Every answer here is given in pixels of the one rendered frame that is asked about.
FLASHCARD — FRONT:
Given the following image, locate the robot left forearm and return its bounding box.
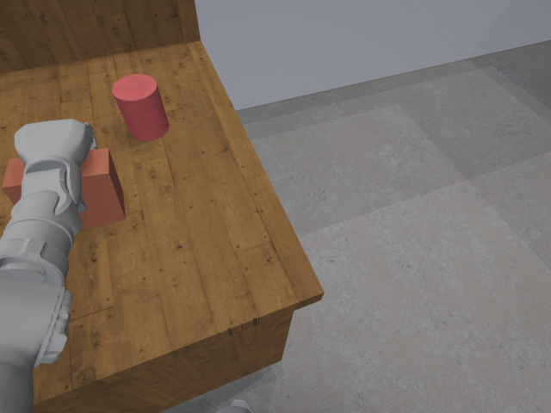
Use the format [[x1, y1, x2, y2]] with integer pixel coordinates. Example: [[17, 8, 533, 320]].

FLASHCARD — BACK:
[[0, 155, 83, 287]]

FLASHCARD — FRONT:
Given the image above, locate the sponge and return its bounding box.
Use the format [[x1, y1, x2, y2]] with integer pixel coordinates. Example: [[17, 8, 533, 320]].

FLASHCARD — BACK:
[[2, 148, 126, 231]]

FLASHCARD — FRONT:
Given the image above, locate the table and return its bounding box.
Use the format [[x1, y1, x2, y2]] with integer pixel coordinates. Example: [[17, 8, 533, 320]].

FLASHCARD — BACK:
[[0, 0, 325, 413]]

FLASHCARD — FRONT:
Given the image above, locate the left robot upper arm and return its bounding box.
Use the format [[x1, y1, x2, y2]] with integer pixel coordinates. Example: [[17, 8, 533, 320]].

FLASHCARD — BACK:
[[0, 275, 73, 413]]

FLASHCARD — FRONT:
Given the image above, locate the left robot hand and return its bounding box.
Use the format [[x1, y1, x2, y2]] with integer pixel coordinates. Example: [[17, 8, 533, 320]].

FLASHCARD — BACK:
[[15, 119, 98, 212]]

